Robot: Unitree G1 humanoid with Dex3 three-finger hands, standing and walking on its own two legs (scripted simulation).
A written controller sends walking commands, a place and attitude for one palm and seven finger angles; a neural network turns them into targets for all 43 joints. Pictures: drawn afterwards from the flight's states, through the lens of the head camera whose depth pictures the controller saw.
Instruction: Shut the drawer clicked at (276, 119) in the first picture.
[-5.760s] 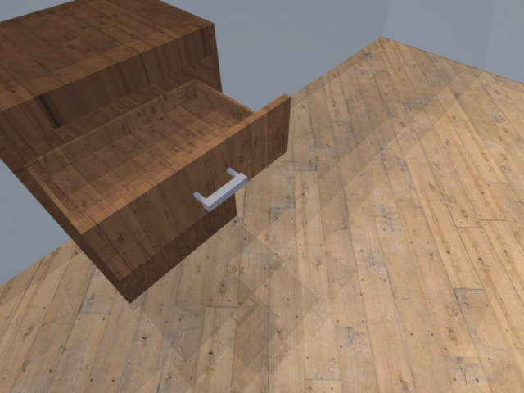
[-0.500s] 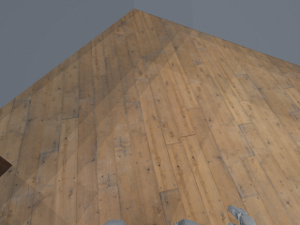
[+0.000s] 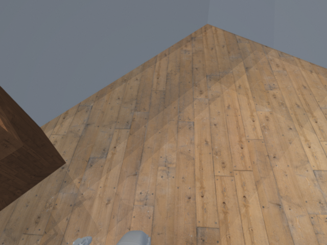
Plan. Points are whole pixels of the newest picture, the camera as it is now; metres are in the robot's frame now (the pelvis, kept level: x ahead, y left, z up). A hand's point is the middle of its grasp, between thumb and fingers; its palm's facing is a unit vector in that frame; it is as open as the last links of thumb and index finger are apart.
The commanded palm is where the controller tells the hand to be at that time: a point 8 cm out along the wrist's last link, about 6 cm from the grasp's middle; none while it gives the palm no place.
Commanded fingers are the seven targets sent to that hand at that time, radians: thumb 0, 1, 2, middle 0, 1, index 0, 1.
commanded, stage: turn to face it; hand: left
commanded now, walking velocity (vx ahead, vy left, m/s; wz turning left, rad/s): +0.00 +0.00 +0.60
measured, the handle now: out of the picture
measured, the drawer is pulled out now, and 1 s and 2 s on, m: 0.30 0.30 0.30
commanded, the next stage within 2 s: take the last steps up to it in 1.20 s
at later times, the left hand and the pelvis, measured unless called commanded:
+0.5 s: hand out of the picture +0.03 +0.27 -0.16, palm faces +0.31 -0.91 -0.27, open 7.4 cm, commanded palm none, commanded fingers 0.00 0.90 0.90 -0.20 -0.30 -0.20 -0.30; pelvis +0.00 +0.03 +0.00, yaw +16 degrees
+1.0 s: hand out of the picture -0.07 +0.19 -0.16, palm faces +0.56 -0.79 -0.26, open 7.4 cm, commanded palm none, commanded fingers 0.00 0.90 0.90 -0.20 -0.30 -0.20 -0.30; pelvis +0.01 -0.01 +0.00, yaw +34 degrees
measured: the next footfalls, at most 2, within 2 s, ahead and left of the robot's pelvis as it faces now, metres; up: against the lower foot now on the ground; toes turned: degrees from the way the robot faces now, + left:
left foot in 0.22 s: +0.02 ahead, +0.14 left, +0.00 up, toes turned +14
right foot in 0.64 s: +0.10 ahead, -0.10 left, +0.00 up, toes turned +20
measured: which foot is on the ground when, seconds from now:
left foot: up 0.00-0.20, down 0.22-0.64, up 0.66-1.00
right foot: down 0.00-0.22, up 0.24-0.62, down 0.64-1.00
